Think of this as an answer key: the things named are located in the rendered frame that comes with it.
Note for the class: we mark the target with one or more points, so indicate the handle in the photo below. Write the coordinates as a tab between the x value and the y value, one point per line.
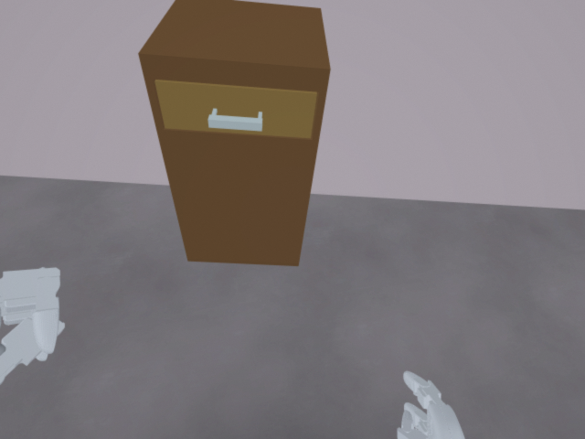
234	122

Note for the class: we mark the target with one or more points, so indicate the robot left hand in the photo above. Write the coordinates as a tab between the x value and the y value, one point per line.
28	298

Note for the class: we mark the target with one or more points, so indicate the robot right hand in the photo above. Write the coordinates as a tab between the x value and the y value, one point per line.
440	422

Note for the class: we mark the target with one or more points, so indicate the drawer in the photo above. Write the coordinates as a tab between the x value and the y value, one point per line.
187	105

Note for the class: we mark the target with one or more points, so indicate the cabinet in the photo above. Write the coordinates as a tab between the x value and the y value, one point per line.
239	198

